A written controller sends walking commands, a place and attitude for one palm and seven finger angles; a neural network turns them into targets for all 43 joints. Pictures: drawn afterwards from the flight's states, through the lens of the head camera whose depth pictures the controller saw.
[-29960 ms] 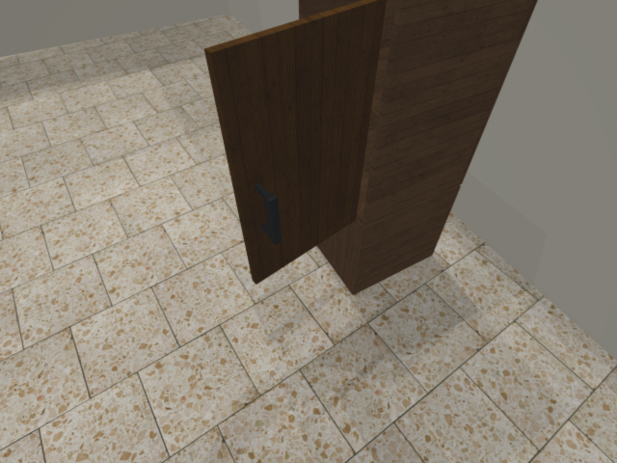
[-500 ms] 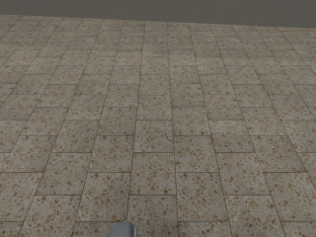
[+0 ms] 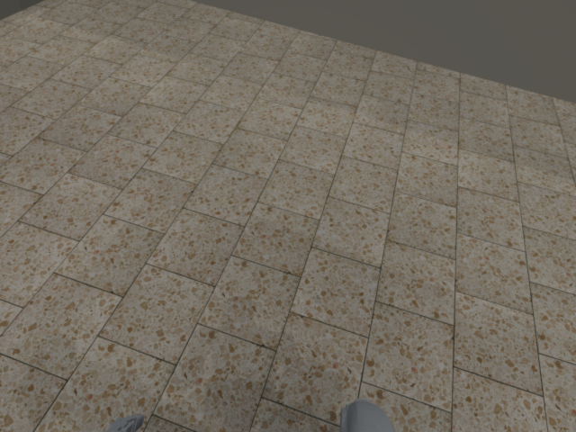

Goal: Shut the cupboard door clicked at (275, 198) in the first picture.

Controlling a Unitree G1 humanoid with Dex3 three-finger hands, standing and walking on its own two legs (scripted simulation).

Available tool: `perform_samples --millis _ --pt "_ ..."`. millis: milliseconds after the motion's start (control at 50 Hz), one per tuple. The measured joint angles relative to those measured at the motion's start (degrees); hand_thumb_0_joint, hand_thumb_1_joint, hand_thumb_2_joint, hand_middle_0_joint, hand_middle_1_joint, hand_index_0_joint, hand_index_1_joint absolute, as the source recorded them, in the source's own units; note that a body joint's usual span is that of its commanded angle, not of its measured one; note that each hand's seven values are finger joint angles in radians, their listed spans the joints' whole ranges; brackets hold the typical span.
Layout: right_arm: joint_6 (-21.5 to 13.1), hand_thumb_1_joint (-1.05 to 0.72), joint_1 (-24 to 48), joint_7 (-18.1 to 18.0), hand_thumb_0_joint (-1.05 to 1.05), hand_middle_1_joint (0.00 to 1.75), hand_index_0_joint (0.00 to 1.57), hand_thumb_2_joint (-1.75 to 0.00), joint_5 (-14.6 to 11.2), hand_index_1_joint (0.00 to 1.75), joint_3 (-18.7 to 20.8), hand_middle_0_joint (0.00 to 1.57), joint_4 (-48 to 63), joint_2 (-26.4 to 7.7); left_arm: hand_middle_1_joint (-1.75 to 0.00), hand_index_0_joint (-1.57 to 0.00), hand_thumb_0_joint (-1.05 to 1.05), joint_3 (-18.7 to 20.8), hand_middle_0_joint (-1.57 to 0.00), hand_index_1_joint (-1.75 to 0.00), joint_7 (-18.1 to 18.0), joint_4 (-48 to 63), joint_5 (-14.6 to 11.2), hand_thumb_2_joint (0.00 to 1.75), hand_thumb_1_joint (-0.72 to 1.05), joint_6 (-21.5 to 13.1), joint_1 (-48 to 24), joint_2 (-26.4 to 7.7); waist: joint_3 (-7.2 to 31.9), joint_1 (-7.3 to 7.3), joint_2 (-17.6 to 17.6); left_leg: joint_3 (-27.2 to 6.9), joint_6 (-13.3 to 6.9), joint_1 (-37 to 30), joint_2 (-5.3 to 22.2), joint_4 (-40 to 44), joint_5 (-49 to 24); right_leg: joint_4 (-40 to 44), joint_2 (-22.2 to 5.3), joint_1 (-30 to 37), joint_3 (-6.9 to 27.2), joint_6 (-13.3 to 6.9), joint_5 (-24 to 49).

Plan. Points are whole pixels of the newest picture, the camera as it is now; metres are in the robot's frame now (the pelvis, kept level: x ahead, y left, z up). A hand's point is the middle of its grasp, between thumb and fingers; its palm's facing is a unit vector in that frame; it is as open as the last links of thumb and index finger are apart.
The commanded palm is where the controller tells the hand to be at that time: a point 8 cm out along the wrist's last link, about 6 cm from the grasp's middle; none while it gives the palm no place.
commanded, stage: turn to face it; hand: left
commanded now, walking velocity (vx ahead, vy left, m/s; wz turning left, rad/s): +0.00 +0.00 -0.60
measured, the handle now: out of the picture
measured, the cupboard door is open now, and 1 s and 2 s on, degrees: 66 66 66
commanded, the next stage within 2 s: none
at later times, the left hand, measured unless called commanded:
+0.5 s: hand (212, 388) +0.20 +0.13 -0.17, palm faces -0.16 -0.96 -0.21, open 7.3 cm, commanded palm none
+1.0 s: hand (247, 295) +0.36 +0.10 -0.16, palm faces -0.51 -0.81 -0.27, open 7.4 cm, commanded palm none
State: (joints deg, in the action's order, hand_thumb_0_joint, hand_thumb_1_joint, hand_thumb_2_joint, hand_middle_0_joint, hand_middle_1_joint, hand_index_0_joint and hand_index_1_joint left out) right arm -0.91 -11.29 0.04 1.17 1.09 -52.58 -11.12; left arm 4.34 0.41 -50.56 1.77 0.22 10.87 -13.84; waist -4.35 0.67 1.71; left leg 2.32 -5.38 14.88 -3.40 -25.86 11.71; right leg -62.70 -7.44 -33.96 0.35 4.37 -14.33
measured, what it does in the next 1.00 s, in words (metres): walks ahead, turning right: right foot, then left foot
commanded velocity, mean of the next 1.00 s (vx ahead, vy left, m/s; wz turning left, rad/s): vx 0.00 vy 0.00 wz -0.60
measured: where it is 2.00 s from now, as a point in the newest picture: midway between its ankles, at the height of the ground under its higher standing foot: outside the picture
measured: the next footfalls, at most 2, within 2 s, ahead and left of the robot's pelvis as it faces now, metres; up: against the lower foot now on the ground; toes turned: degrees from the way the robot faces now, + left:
right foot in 0.22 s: +0.14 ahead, -0.15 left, +0.00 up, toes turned -9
left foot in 0.62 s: +0.23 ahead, +0.08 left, +0.00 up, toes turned -17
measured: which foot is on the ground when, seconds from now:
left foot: down 0.00-0.24, up 0.26-0.60, down 0.62-1.00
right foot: up 0.00-0.20, down 0.22-0.62, up 0.64-1.00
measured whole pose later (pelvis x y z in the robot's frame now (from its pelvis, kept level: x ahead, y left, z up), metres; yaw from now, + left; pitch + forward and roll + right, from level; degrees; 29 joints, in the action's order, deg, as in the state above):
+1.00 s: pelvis +0.14 -0.03 -0.01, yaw -33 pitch +0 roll -1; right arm 2.0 -12.5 -0.5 1.6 2.6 -50.9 -14.1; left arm 4.7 2.6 -48.0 1.3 3.9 8.7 -16.2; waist -4.5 -0.5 -1.6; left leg 12.7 2.9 14.0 10.5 -35.2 19.8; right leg -37.2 -1.5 -17.0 -4.6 1.4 -18.4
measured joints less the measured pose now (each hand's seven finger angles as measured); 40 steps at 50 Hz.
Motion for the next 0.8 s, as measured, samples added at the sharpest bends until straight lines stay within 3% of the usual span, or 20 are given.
perform_samples --millis 120,220,260,280,320,360,480,600,640,700,740,800 --pt "-0.31 -0.92 -3.93 -1.08 0.01 0.30 0.20 -0.90 0.05 0.30 -0.15 0.20 -4.29 2.23 -0.30 -0.20 0.00 -1.57 -0.20 -0.30 -0.63 -1.61 -0.36 0.90 0.91 0.59 -1.13 1.57 1.47 -0.77 -0.11 0.82 1.33 -6.68 0.80 3.54 2.35 15.37 2.85 4.98 -0.77 -1.30 2.87" --pt "1.04 -0.92 -5.17 -1.54 0.01 0.30 0.20 -0.90 0.09 0.30 0.24 0.20 -6.06 2.49 -0.30 -0.20 0.00 -1.99 -0.20 -0.30 0.07 -2.64 -0.37 0.90 0.91 1.37 0.68 3.71 1.23 -1.10 -1.10 4.31 3.21 -8.00 2.81 -2.86 9.59 26.55 6.01 13.90 -3.09 -3.27 3.65" --pt "1.69 -0.91 -4.58 -1.54 0.01 0.30 0.20 -0.90 -0.32 0.30 0.79 0.20 -6.37 1.92 -0.30 -0.20 0.00 -2.01 -0.20 -0.30 0.12 -3.04 -0.19 0.90 0.91 0.61 1.18 4.72 0.68 -1.03 -2.49 4.68 4.53 -4.66 4.49 -11.86 14.12 27.97 7.87 15.15 -2.84 -5.88 -1.89" --pt "2.16 -0.91 -3.79 -1.67 0.01 0.30 0.20 -0.90 -0.43 0.30 1.03 0.20 -6.39 1.55 -0.30 -0.20 0.01 -2.13 -0.20 -0.30 -0.03 -3.27 -0.29 0.90 0.91 0.29 1.10 5.30 -0.07 -1.28 -3.26 3.24 5.38 -1.94 4.64 -18.35 16.97 27.62 8.68 15.05 -2.82 -6.62 -2.73" --pt "2.79 -0.91 -2.46 -1.95 0.01 0.30 0.20 -0.90 -0.61 0.30 1.26 0.20 -6.12 1.14 -0.30 -0.20 0.00 -1.66 -0.20 -0.30 -0.85 -3.27 -0.63 0.90 0.92 0.09 0.97 5.70 -1.22 -1.37 -3.59 0.79 6.76 3.41 4.20 -29.44 19.02 29.05 9.49 15.73 -2.55 -7.08 -1.49" --pt "3.12 -0.91 -1.33 -1.96 0.01 0.30 0.20 -0.90 -0.63 0.30 1.44 0.20 -5.53 0.81 -0.30 -0.20 0.00 -1.33 -0.21 -0.30 -1.24 -3.25 -0.74 0.90 0.93 0.29 1.05 5.45 -1.66 -1.08 -3.35 -0.34 7.69 7.58 4.40 -35.11 17.50 31.54 10.01 16.85 -1.91 -7.34 -0.28" --pt "3.73 -0.91 2.38 -1.58 0.01 0.30 0.20 -0.90 -0.45 0.30 1.86 0.20 -2.27 0.12 -0.30 -0.20 0.00 -0.57 -0.21 -0.30 -1.05 -3.25 -0.39 0.90 0.92 1.05 2.27 3.84 -0.93 0.06 -1.51 -1.94 9.15 11.91 5.82 -29.15 13.21 35.37 10.38 18.39 1.60 -6.86 1.17" --pt "2.56 -0.91 5.38 -1.56 0.01 0.30 0.20 -0.90 -0.84 0.30 1.57 0.20 1.39 -0.18 -0.30 -0.20 0.01 0.33 -0.21 -0.30 -0.37 -2.85 -0.34 0.90 0.91 2.36 2.97 1.82 0.04 0.99 0.27 -2.52 8.95 6.25 4.95 -11.54 7.41 32.11 10.73 17.49 6.24 -4.88 -0.90" --pt "1.50 -0.91 5.25 -1.64 0.01 0.30 0.20 -0.90 -0.50 0.30 1.20 0.20 2.52 -0.48 -0.30 -0.20 0.01 0.60 -0.20 -0.30 -0.20 -2.39 -0.78 0.90 0.91 3.02 3.01 1.08 0.85 0.91 0.16 -2.03 7.05 4.23 5.45 -6.54 2.02 27.14 11.44 15.38 6.91 -4.23 -5.40" --pt "1.27 -0.91 4.79 -1.50 0.01 0.30 0.20 -0.90 0.33 0.30 0.25 0.20 3.63 0.02 -0.30 -0.20 0.01 1.05 -0.20 -0.30 0.32 -1.83 -0.56 0.90 0.91 3.66 1.72 -0.71 0.26 1.14 0.88 0.38 5.30 3.03 6.39 -7.76 4.18 10.75 10.73 10.14 3.58 -3.13 -15.04" --pt "1.53 -0.91 3.95 -1.52 0.01 0.30 0.20 -0.90 0.60 0.30 -0.20 0.20 3.99 0.17 -0.30 -0.20 0.01 1.41 -0.20 -0.30 0.86 -1.08 -0.55 0.90 0.91 3.88 0.87 -1.67 0.03 1.14 0.67 1.51 5.20 1.33 7.36 -5.93 4.18 2.78 9.67 7.64 1.07 -2.19 -14.94" --pt "1.96 -0.91 2.86 -1.52 0.01 0.30 0.20 -0.90 0.65 0.30 -0.36 0.21 3.76 -0.06 -0.30 -0.20 0.01 1.62 -0.20 -0.30 1.47 0.31 -0.60 0.90 0.91 4.22 0.05 -2.47 -0.05 1.20 -0.19 3.55 5.43 -0.74 8.94 -3.49 3.42 0.50 7.66 6.69 -1.46 -1.20 -13.12"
